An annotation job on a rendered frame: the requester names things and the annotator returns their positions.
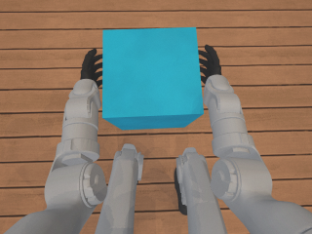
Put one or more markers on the carton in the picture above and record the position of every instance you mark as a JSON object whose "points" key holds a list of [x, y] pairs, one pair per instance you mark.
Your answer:
{"points": [[151, 78]]}

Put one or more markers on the right robot hand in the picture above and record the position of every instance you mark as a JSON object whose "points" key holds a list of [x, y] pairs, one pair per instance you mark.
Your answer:
{"points": [[212, 63]]}

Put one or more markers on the left robot forearm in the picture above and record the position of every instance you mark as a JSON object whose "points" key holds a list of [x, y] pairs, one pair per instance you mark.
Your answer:
{"points": [[79, 137]]}

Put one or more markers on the robot right foot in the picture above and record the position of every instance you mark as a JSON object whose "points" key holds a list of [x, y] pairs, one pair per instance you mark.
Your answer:
{"points": [[182, 208]]}

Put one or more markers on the left robot hand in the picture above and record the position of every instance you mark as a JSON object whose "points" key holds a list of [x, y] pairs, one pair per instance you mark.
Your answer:
{"points": [[89, 67]]}

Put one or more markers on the right robot upper arm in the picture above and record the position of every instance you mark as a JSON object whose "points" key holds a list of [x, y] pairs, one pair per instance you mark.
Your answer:
{"points": [[245, 186]]}

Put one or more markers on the right robot thigh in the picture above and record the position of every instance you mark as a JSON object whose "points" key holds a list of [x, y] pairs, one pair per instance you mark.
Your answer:
{"points": [[203, 211]]}

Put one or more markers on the right robot forearm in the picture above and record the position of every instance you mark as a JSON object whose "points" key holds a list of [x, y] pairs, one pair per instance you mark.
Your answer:
{"points": [[230, 134]]}

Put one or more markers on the left robot upper arm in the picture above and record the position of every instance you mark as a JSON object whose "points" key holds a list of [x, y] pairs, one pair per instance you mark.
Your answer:
{"points": [[72, 194]]}

